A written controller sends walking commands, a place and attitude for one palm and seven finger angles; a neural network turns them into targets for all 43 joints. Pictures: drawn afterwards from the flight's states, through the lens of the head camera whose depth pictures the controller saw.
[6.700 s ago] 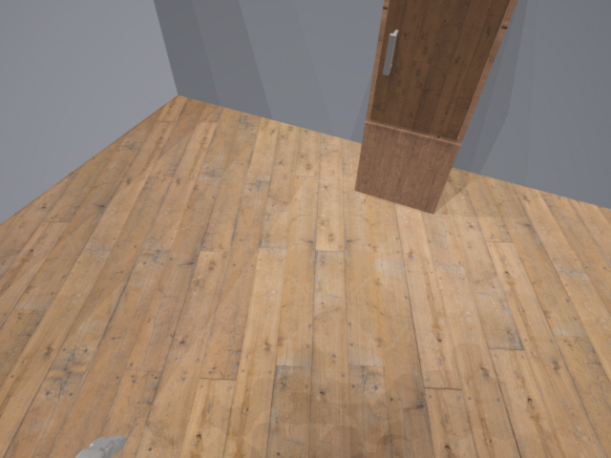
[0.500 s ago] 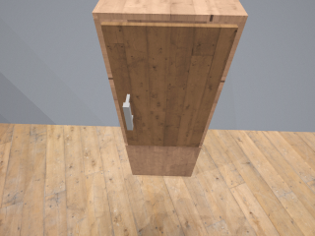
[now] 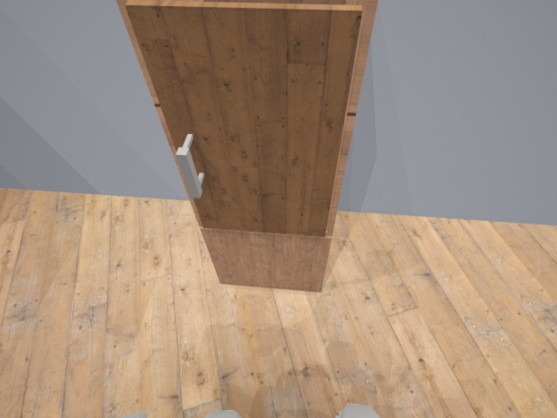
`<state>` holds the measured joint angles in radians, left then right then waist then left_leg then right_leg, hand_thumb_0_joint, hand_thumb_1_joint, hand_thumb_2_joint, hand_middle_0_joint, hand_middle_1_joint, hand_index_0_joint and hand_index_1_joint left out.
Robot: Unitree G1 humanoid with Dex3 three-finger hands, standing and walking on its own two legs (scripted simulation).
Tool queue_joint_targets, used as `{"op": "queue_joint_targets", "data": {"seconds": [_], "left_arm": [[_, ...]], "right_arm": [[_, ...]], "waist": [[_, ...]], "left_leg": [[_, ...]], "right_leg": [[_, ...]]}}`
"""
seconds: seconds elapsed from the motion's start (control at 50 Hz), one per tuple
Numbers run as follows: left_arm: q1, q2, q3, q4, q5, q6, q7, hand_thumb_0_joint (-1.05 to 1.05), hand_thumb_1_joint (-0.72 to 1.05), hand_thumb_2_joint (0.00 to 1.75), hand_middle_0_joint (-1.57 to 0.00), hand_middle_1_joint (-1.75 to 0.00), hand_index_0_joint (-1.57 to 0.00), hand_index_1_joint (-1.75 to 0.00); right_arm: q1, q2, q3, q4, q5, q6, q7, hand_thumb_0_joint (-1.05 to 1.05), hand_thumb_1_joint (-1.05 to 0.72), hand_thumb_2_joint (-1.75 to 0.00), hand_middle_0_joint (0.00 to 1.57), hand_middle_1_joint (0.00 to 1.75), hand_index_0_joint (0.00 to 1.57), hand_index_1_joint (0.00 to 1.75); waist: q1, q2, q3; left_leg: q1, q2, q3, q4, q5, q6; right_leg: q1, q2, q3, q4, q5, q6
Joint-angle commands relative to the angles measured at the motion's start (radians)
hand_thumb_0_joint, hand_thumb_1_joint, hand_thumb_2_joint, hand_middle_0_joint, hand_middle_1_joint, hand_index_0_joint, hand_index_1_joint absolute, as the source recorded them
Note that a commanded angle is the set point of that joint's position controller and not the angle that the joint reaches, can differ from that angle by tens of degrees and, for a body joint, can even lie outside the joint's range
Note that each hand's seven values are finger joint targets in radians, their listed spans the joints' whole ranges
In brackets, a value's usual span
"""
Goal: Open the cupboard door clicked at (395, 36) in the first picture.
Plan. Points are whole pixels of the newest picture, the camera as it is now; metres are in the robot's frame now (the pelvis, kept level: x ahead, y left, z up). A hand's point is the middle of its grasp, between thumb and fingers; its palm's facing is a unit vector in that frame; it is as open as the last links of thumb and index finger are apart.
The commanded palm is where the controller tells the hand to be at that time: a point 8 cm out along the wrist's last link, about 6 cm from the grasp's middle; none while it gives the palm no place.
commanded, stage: come to a stop and stand still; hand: left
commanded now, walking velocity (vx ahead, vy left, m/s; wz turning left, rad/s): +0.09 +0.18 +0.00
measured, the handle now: (192, 167) +0.58 +0.24 -0.05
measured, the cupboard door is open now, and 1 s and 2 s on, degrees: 0 0 0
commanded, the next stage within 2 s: look again from close up in 1.86 s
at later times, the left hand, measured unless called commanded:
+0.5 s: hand out of the picture +0.04 +0.23 -0.16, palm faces +0.00 -0.97 -0.25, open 7.4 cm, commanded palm none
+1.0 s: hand out of the picture +0.10 +0.19 -0.15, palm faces -0.07 -0.97 -0.24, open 7.3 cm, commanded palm none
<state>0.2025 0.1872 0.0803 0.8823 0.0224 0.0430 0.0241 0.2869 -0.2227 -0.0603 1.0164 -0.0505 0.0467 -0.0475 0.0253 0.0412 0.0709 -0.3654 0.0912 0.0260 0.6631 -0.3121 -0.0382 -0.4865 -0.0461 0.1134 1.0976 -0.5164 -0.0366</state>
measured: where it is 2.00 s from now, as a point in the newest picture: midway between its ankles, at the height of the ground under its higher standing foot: outside the picture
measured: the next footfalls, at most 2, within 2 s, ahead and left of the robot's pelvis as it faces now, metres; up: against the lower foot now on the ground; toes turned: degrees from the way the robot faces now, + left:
right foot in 0.04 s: +0.03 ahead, -0.22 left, +0.00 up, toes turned +3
right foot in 0.52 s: +0.03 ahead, -0.08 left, +0.00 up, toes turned -2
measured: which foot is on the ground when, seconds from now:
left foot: down 0.00-1.00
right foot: up 0.00-0.02, down 0.04-0.26, up 0.28-0.50, down 0.52-1.00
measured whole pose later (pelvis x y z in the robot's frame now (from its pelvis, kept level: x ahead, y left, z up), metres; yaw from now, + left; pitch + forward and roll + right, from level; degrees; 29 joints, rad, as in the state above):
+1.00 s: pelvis +0.05 +0.01 +0.02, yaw -3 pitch +1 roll +1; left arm 0.21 0.15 -0.01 1.05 0.01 -0.01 0.04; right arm 0.32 -0.17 0.02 1.07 -0.02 -0.02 -0.04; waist -0.03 0.03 0.03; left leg -0.18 -0.06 0.10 0.43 -0.28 0.06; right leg -0.18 0.02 0.01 0.50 -0.34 -0.04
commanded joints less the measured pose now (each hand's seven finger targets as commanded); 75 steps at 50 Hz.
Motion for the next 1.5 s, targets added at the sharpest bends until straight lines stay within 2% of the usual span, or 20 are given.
{"op": "queue_joint_targets", "data": {"seconds": [0.0,0.02,0.04,0.06,0.08,0.12,0.2,0.22,0.24,0.26,0.28,0.3,0.32,0.34,0.42,0.54,0.58,0.7,0.94,1.48], "left_arm": [[0.279,0.155,-0.002,0.062,0.017,-0.044,0.016,0.00,0.90,0.90,-0.20,-0.30,-0.20,-0.30],[0.255,0.226,-0.001,0.024,0.012,-0.050,0.012,0.00,0.90,0.90,-0.20,-0.30,-0.20,-0.30],[0.221,0.278,0.016,-0.001,0.019,-0.053,0.010,0.00,0.90,0.90,-0.20,-0.30,-0.20,-0.30],[0.156,0.322,0.032,-0.026,0.026,-0.041,-0.002,0.00,0.90,0.90,-0.20,-0.30,-0.20,-0.30],[0.116,0.323,0.046,-0.035,0.033,-0.049,0.014,0.00,0.90,0.90,-0.20,-0.30,-0.20,-0.30],[0.074,0.248,0.026,-0.004,0.025,-0.057,0.025,0.00,0.90,0.90,-0.20,-0.30,-0.20,-0.30],[0.019,0.225,0.027,-0.016,0.025,-0.034,0.016,0.00,0.90,0.90,-0.20,-0.30,-0.20,-0.30],[0.050,0.178,0.020,-0.016,0.014,-0.022,0.013,0.00,0.90,0.90,-0.20,-0.30,-0.20,-0.30],[0.099,0.110,0.008,-0.017,-0.001,-0.013,0.005,0.00,0.90,0.90,-0.20,-0.30,-0.20,-0.30],[0.100,0.078,-0.002,-0.011,-0.002,-0.011,0.012,0.00,0.90,0.90,-0.20,-0.30,-0.20,-0.30],[0.118,0.073,-0.009,-0.009,0.001,-0.013,0.013,0.00,0.90,0.90,-0.20,-0.30,-0.20,-0.30],[0.121,0.104,-0.039,0.061,0.006,-0.044,0.043,0.00,0.90,0.90,-0.20,-0.30,-0.20,-0.30],[0.131,0.121,-0.045,0.006,0.013,-0.041,0.023,0.00,0.90,0.90,-0.20,-0.30,-0.20,-0.30],[0.175,0.098,-0.043,0.011,0.007,-0.043,0.006,0.00,0.90,0.90,-0.20,-0.30,-0.20,-0.30],[0.140,0.071,-0.058,0.047,-0.001,-0.060,-0.002,0.00,0.90,0.90,-0.20,-0.30,-0.20,-0.30],[0.099,0.101,-0.071,0.061,-0.003,-0.055,0.004,0.00,0.90,0.90,-0.20,-0.30,-0.20,-0.30],[0.063,0.092,-0.065,0.060,-0.001,-0.051,0.004,0.00,0.90,0.90,-0.20,-0.30,-0.20,-0.30],[0.088,0.092,-0.067,0.079,-0.009,-0.054,0.009,0.00,0.90,0.90,-0.20,-0.30,-0.20,-0.30],[0.080,0.075,-0.073,0.145,-0.013,-0.062,0.020,0.00,0.90,0.90,-0.20,-0.30,-0.20,-0.30],[0.166,0.077,-0.069,0.215,-0.015,-0.075,0.036,0.00,0.90,0.90,-0.20,-0.30,-0.20,-0.30]], "right_arm": [[-0.016,-0.027,-0.017,-0.127,0.017,-0.021,0.021,0.00,-0.90,-0.90,0.20,0.30,0.20,0.30],[-0.027,-0.020,-0.011,-0.163,0.026,-0.021,0.024,0.00,-0.90,-0.90,0.20,0.30,0.20,0.30],[-0.043,-0.041,-0.012,-0.180,0.028,-0.023,0.035,0.00,-0.90,-0.90,0.20,0.30,0.20,0.30],[-0.049,-0.031,-0.012,-0.206,0.025,-0.039,0.052,0.00,-0.90,-0.90,0.20,0.30,0.20,0.30],[-0.067,-0.039,-0.012,-0.208,0.022,-0.026,0.047,0.00,-0.90,-0.90,0.20,0.30,0.20,0.30],[-0.105,-0.087,-0.016,-0.206,0.030,-0.034,0.055,0.00,-0.90,-0.90,0.20,0.30,0.20,0.30],[0.044,-0.050,-0.002,-0.139,0.054,-0.044,0.060,0.00,-0.90,-0.90,0.20,0.30,0.20,0.30],[0.107,-0.082,0.000,-0.118,0.050,-0.056,0.053,0.00,-0.90,-0.90,0.20,0.30,0.20,0.30],[0.132,-0.164,-0.022,-0.117,0.034,-0.067,0.047,0.00,-0.90,-0.90,0.20,0.30,0.20,0.30],[0.140,-0.205,-0.030,-0.129,0.035,-0.053,0.040,0.00,-0.90,-0.90,0.20,0.30,0.20,0.30],[0.056,-0.173,-0.022,-0.158,0.031,-0.047,0.037,0.00,-0.90,-0.90,0.20,0.30,0.20,0.30],[-0.086,-0.205,-0.013,-0.203,0.029,-0.052,0.048,0.00,-0.90,-0.90,0.20,0.30,0.20,0.30],[-0.139,-0.110,0.010,-0.248,0.021,-0.043,0.059,0.00,-0.90,-0.90,0.20,0.30,0.20,0.30],[-0.144,-0.116,0.018,-0.262,0.014,-0.051,0.054,0.00,-0.90,-0.90,0.20,0.30,0.20,0.30],[0.020,-0.105,0.013,-0.210,0.022,-0.058,0.029,0.00,-0.90,-0.90,0.20,0.30,0.20,0.30],[0.023,-0.059,0.032,-0.173,0.030,-0.070,0.028,0.00,-0.90,-0.90,0.20,0.30,0.20,0.30],[0.054,-0.075,0.020,-0.148,0.025,-0.067,0.021,0.00,-0.90,-0.90,0.20,0.30,0.20,0.30],[0.057,-0.065,0.046,-0.089,0.026,-0.086,0.017,0.00,-0.90,-0.90,0.20,0.30,0.20,0.30],[0.096,-0.037,0.063,0.017,0.032,-0.089,0.003,0.00,-0.90,-0.90,0.20,0.30,0.20,0.30],[0.052,0.004,0.065,0.086,0.044,-0.066,-0.012,0.00,-0.90,-0.90,0.20,0.30,0.20,0.30]], "waist": [[0.058,-0.388,-0.035],[0.047,-0.414,-0.079],[0.038,-0.277,-0.093],[0.000,-0.137,-0.085],[-0.006,-0.300,-0.084],[-0.008,-0.477,-0.003],[-0.089,-0.305,-0.050],[-0.096,-0.093,-0.088],[-0.085,0.287,-0.108],[-0.086,0.335,-0.095],[-0.050,0.238,-0.039],[-0.051,0.319,-0.021],[0.006,0.247,-0.022],[0.019,0.373,-0.040],[-0.033,0.122,-0.123],[-0.040,-0.034,-0.025],[-0.046,-0.190,-0.001],[-0.025,0.003,-0.060],[-0.033,-0.023,-0.081],[-0.028,-0.075,-0.063]], "left_leg": [[-0.280,-0.132,0.038,0.341,-0.293,0.034],[-0.304,-0.127,-0.045,0.450,-0.343,0.015],[-0.280,-0.085,-0.085,0.510,-0.307,0.014],[-0.216,-0.090,-0.036,0.497,-0.244,0.024],[-0.282,-0.109,-0.037,0.578,-0.239,0.009],[-0.309,-0.048,-0.084,0.511,-0.199,0.021],[0.180,-0.126,0.037,-0.057,-0.003,0.020],[0.296,-0.106,0.000,-0.167,0.038,0.026],[0.364,0.138,-0.342,-0.311,0.077,0.114],[0.212,0.216,-0.480,-0.409,0.072,0.174],[0.123,0.226,-0.452,-0.423,-0.002,0.229],[0.001,0.106,-0.258,-0.256,0.019,0.203],[-0.129,0.050,-0.166,-0.227,-0.098,0.156],[-0.098,0.046,-0.188,-0.272,-0.127,0.150],[0.126,0.095,-0.257,-0.281,0.056,0.169],[0.058,0.034,-0.189,-0.324,-0.071,0.109],[0.048,0.058,-0.215,-0.333,-0.042,0.124],[0.138,0.033,-0.149,-0.349,0.129,0.117],[0.242,0.012,-0.072,-0.276,0.400,0.096],[0.233,-0.006,-0.003,-0.243,0.273,0.054]], "right_leg": [[0.297,-0.176,0.167,-0.670,0.344,0.012],[0.280,-0.361,0.500,-0.784,0.407,-0.099],[0.236,-0.432,0.570,-0.825,0.205,-0.178],[0.165,-0.374,0.498,-0.789,0.136,-0.183],[0.182,-0.356,0.642,-0.767,0.204,-0.190],[0.208,-0.306,0.391,-0.689,0.445,-0.151],[0.044,-0.187,0.123,-0.559,0.412,-0.033],[-0.005,-0.102,0.061,-0.403,0.305,-0.015],[-0.167,0.030,-0.089,-0.146,-0.045,0.046],[-0.150,0.059,-0.062,-0.003,-0.148,0.043],[-0.128,0.009,-0.029,0.035,-0.073,0.018],[-0.059,-0.024,-0.087,0.006,-0.067,0.000],[0.093,0.037,-0.157,-0.090,-0.020,-0.005],[0.090,0.057,-0.177,-0.150,0.003,0.001],[0.105,0.058,-0.150,-0.389,0.053,0.001],[0.173,-0.010,-0.018,-0.650,0.168,-0.049],[0.187,0.013,-0.048,-0.622,0.205,-0.038],[0.251,-0.009,-0.032,-0.629,0.281,-0.029],[0.315,-0.042,-0.025,-0.638,0.503,-0.033],[0.442,-0.084,0.004,-0.716,0.955,0.019]]}}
